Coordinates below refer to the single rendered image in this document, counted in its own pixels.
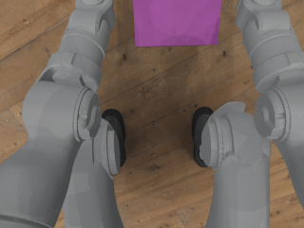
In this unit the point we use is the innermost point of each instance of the carton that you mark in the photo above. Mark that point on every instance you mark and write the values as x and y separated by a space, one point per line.
176 23

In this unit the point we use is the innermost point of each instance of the robot left upper arm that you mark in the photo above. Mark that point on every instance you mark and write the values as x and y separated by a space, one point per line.
34 180

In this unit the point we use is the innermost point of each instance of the right robot forearm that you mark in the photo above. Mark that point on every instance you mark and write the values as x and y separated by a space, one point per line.
271 43

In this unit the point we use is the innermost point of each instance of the left robot forearm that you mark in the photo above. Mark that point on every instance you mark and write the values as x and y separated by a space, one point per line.
80 56

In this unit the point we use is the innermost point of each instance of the left robot foot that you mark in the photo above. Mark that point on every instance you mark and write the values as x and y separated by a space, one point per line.
115 118

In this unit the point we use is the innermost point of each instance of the left robot thigh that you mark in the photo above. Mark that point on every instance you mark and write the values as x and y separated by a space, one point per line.
90 200

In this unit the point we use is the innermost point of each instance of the robot right upper arm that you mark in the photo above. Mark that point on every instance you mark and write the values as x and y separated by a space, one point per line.
279 116

